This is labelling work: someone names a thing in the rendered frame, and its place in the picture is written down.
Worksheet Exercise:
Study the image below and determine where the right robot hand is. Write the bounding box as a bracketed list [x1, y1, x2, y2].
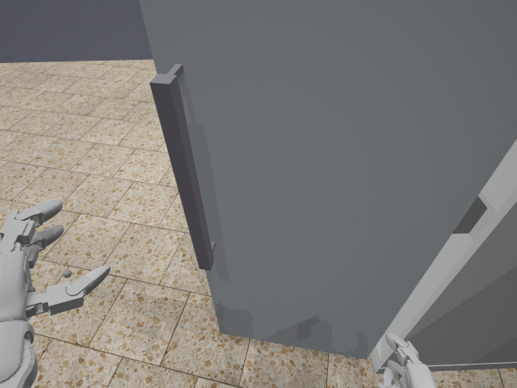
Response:
[378, 332, 437, 388]

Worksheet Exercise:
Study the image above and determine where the handle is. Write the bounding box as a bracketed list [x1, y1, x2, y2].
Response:
[149, 64, 216, 271]

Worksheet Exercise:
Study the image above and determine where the left robot hand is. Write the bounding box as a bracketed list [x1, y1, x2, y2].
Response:
[0, 200, 111, 322]

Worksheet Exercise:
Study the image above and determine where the robot left forearm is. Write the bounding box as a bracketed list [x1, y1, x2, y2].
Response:
[0, 320, 38, 388]

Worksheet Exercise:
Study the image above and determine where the fridge door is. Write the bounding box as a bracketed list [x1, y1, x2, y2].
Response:
[139, 0, 517, 360]

